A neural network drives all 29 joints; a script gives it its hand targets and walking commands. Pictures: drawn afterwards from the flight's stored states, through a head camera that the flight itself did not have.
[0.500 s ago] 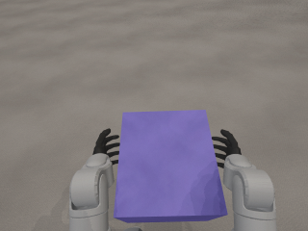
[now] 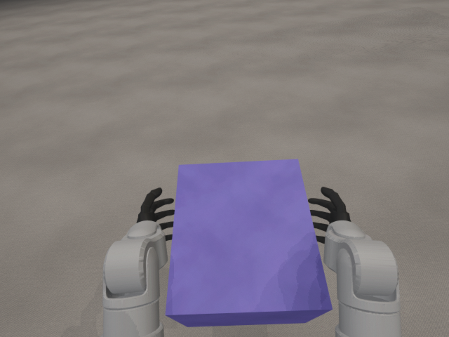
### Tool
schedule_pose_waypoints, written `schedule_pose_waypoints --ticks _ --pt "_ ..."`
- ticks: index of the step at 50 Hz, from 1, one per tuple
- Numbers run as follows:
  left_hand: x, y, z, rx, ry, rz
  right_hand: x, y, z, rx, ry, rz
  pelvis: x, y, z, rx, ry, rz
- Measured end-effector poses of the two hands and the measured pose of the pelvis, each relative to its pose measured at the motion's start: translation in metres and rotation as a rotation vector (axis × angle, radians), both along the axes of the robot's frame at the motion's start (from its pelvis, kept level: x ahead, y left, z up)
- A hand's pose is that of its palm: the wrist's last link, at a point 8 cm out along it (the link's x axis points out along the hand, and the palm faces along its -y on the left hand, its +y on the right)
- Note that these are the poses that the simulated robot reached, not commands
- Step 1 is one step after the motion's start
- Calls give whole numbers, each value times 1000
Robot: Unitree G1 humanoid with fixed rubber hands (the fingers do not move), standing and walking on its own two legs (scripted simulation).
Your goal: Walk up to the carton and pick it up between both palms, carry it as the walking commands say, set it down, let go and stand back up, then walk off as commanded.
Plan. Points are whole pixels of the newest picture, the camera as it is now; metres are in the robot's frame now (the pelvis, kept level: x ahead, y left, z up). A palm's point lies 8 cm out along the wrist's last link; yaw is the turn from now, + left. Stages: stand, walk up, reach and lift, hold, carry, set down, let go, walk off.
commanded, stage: carry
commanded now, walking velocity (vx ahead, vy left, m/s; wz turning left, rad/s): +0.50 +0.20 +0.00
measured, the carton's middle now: (242, 244) +0.28 +0.00 +0.02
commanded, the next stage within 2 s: none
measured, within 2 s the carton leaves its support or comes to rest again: neither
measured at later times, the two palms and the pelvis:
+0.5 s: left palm (120, 152) +0.48 +0.28 +0.10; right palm (250, 148) +0.48 -0.02 +0.10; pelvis +0.22 +0.12 +0.01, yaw -2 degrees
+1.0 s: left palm (127, 90) +0.77 +0.34 +0.11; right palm (225, 85) +0.79 +0.04 +0.10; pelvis +0.52 +0.17 +0.02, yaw +3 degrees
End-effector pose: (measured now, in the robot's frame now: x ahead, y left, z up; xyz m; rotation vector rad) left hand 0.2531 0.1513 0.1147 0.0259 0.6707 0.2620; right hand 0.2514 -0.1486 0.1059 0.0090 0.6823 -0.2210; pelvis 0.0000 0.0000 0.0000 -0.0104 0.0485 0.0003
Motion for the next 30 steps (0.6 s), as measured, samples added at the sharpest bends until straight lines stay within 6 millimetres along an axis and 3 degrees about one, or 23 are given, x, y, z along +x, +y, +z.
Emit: schedule_pose_waypoints --ticks 5,10,17,20,30 --pt "27 9 -8 -5 61 -7 26 9 -5 -5 57 -6 25 11 10 16 15 13" --pt "67 34 -2 -8 31 0 69 34 2 -6 25 1 62 34 14 31 12 11" --pt "146 92 -9 -34 -31 11 150 91 1 -27 -35 12 140 87 -4 29 3 -5" --pt "177 112 -17 -39 11 24 181 112 -5 -32 8 22 168 105 -2 25 20 -27" --pt "289 130 -12 -42 12 -44 275 129 -2 -37 15 -37 271 137 10 5 39 -30"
